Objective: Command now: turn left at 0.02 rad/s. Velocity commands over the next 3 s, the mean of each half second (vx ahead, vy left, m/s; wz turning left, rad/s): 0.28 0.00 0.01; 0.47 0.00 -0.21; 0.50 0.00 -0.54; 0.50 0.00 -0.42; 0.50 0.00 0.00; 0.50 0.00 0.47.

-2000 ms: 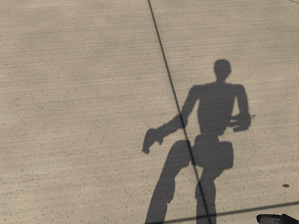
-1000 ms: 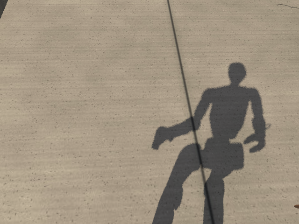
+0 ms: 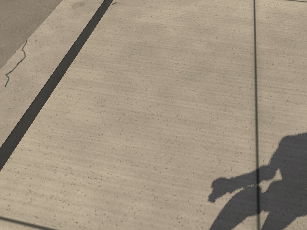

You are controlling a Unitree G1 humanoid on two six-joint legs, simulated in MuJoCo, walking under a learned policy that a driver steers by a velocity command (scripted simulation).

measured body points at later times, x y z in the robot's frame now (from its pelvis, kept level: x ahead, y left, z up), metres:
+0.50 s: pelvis +0.11 -0.04 +0.01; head +0.13 -0.06 +0.46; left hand +0.06 +0.21 -0.11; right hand +0.29 -0.30 -0.10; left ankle +0.22 +0.13 -0.68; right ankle +0.02 -0.13 -0.73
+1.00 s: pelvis +0.46 +0.07 -0.12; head +0.51 +0.07 +0.33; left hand +0.50 +0.33 -0.25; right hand +0.52 -0.20 -0.25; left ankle +0.50 +0.15 -0.84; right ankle +0.31 -0.08 -0.65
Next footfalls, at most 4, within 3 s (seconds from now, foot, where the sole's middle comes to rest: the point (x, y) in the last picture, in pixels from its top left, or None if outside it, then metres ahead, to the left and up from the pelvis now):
0.84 left None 0.54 0.15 -0.88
1.36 right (179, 180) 0.81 -0.09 -0.88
1.82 left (165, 132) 1.13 -0.02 -0.88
2.36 right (225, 122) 1.22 -0.39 -0.88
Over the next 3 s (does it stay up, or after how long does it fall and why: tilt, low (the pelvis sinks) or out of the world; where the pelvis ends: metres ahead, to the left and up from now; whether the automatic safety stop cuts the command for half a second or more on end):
stays up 1.46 -0.34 -0.12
